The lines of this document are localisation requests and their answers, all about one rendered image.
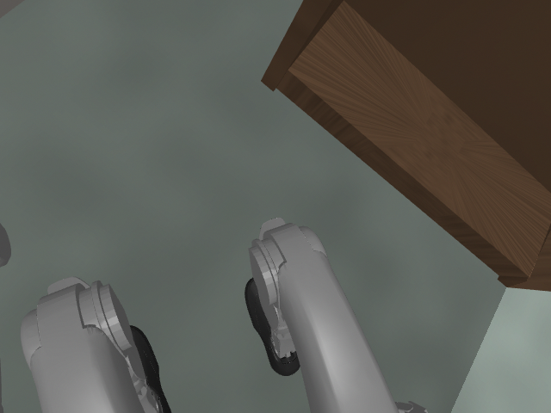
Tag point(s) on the left robot foot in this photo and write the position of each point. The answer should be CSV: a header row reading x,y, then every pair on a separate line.
x,y
151,368

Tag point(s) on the right robot foot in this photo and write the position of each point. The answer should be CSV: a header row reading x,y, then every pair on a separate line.
x,y
284,366

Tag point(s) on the bookshelf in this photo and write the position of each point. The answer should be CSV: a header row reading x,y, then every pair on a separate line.
x,y
449,101

